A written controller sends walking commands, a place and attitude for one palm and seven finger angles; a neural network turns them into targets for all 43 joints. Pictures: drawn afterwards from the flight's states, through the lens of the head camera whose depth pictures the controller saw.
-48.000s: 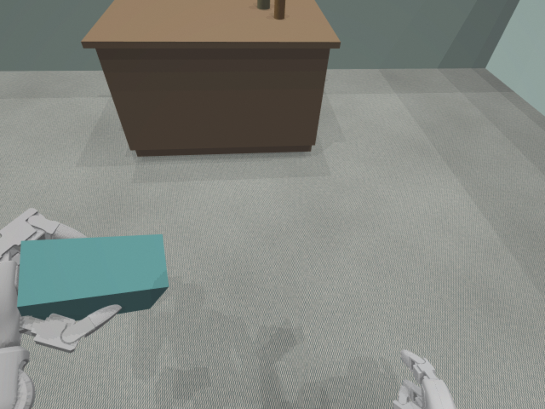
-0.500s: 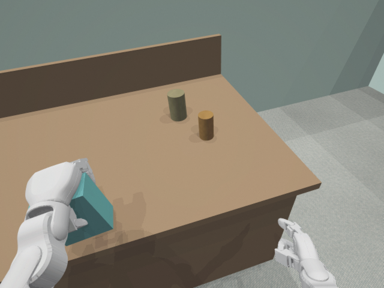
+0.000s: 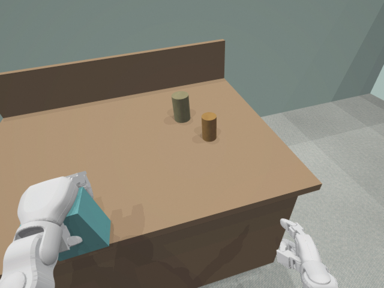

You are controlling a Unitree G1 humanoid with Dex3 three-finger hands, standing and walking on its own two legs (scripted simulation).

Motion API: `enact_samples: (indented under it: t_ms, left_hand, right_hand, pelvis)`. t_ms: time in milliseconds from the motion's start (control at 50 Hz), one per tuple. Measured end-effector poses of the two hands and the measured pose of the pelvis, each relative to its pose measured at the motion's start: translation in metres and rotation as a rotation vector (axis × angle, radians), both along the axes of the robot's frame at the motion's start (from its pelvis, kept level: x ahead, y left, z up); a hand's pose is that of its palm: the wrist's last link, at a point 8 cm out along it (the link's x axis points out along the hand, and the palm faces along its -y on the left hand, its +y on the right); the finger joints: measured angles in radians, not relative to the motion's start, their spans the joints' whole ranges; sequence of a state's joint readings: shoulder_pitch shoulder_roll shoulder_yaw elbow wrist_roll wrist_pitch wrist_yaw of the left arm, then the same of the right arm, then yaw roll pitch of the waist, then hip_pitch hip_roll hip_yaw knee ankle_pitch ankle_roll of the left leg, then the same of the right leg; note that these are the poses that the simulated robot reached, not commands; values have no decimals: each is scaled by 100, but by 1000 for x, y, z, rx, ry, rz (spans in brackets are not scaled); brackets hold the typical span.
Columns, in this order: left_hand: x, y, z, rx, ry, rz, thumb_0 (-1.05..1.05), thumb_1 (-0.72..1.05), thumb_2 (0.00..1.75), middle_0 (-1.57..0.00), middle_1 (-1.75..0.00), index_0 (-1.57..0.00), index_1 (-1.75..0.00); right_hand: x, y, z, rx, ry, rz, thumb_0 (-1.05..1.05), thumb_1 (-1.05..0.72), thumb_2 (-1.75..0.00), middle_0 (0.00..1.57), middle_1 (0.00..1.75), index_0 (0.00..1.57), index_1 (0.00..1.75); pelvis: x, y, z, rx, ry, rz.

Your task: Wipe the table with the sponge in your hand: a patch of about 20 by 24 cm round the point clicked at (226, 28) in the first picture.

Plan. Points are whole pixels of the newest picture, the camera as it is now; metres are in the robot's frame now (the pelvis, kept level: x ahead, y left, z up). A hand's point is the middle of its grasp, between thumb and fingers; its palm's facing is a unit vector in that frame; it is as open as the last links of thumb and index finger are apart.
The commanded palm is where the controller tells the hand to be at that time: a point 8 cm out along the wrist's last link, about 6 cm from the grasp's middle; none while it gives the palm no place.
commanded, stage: bring the sponge back beside the body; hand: left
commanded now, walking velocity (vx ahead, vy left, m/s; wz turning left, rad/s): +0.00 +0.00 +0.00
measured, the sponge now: (76, 230) +0.18 +0.29 +0.05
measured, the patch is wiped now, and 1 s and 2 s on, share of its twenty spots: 1.00 1.00 1.00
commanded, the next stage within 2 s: step back with the hand held close in 0.24 s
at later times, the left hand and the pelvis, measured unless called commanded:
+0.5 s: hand (86, 201) +0.21 +0.24 +0.13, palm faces +0.30 -0.79 -0.54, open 10.1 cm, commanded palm +0.14 +0.27 +0.17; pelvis -0.01 -0.01 +0.00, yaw +1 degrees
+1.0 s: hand (61, 202) +0.18 +0.27 +0.16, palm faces +0.37 -0.84 -0.41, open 10.1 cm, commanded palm +0.13 +0.31 +0.17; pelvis -0.03 +0.03 -0.02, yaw +1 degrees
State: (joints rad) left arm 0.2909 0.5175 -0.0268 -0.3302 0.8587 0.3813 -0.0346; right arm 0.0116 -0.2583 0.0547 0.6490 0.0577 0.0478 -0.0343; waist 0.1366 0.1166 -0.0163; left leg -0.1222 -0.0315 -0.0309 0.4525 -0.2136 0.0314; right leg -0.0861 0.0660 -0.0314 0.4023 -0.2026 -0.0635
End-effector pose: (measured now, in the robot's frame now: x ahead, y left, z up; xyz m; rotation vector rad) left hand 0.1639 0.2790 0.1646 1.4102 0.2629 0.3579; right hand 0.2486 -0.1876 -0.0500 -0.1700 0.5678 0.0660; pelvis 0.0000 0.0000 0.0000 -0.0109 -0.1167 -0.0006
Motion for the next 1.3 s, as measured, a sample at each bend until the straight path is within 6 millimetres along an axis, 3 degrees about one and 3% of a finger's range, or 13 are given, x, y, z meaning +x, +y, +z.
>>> enact_samples:
  t_ms: [380,420,480,560,660,800,920,1120,1300]
  left_hand:
    - [-2,-2,0,-4,-15,-6,0,-50,106,-74,-135,-74,-133]
    - [0,2,-2,-388,-140,-62,0,-50,106,-74,-135,-74,-133]
    - [5,3,-5,-710,-319,-160,0,-50,106,-74,-135,-74,-133]
    - [5,-4,-2,-876,-487,-269,0,-50,106,-74,-135,-74,-133]
    - [-4,-2,13,-872,-545,-346,0,-50,106,-74,-135,-74,-134]
    - [-8,32,9,-816,-562,-295,0,-51,106,-74,-135,-74,-134]
    - [-12,37,-3,-843,-556,-276,-1,-51,106,-73,-136,-74,-134]
    - [-45,31,19,-793,-611,-329,-1,-51,106,-74,-136,-74,-134]
    - [-78,42,-4,-880,-664,-297,-1,-51,106,-74,-136,-74,-134]
  right_hand:
    - [-13,-7,-1,-3,-1,-21,1,-91,-90,20,30,20,30]
    - [-18,-8,2,-22,-15,-16,1,-91,-90,20,30,20,30]
    - [-34,-11,3,-57,-11,-14,1,-91,-90,20,30,20,30]
    - [-66,-26,-7,-127,75,-66,1,-90,-90,20,30,20,30]
    - [-108,-48,-28,-181,203,-172,1,-90,-90,20,30,20,30]
    - [-141,-48,-43,-187,288,-263,1,-91,-90,20,30,20,30]
    - [-138,-29,-34,-174,214,-236,2,-91,-90,20,30,20,30]
    - [-114,-9,-22,-140,137,-128,1,-90,-90,20,30,20,30]
    - [-124,-11,-16,-202,112,-132,1,-90,-90,20,30,20,30]
  pelvis:
    - [-7,-3,0,2,-5,-8]
    - [-8,-4,-1,-5,13,5]
    - [-11,-7,-3,-12,55,12]
    - [-12,-6,-9,-19,87,17]
    - [-8,6,-12,-25,124,19]
    - [-13,21,-16,-29,140,14]
    - [-24,29,-16,-12,135,-3]
    - [-42,23,-12,-49,149,33]
    - [-67,29,-22,-77,119,79]
